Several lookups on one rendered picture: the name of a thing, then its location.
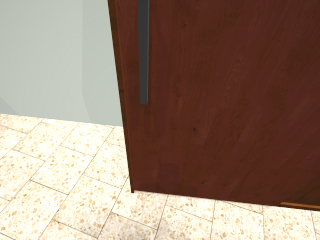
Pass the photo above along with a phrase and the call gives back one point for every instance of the wardrobe door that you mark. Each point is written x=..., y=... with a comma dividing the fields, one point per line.
x=308, y=194
x=233, y=110

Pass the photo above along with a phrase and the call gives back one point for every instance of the handle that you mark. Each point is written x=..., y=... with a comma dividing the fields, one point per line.
x=143, y=9

